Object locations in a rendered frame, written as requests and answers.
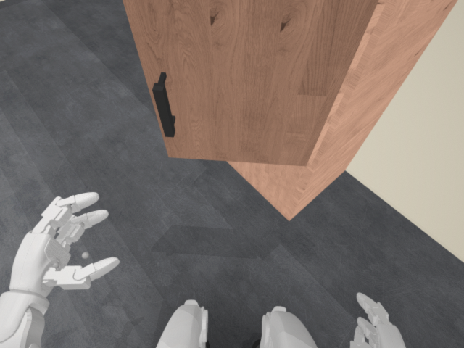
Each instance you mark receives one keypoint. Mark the robot right hand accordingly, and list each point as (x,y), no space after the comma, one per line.
(385,335)

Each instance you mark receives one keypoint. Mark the handle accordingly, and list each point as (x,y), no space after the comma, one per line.
(163,106)

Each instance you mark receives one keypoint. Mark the cupboard door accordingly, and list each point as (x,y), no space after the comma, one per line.
(247,80)

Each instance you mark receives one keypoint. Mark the robot left hand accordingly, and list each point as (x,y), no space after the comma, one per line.
(32,268)

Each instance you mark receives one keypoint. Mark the right robot thigh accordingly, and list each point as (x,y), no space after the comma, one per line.
(284,330)

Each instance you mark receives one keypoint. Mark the robot thigh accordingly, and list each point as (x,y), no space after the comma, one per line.
(284,330)
(187,328)

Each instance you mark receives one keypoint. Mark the left robot thigh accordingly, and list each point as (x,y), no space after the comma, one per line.
(187,328)

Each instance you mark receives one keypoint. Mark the robot left forearm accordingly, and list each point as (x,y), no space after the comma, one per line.
(22,319)

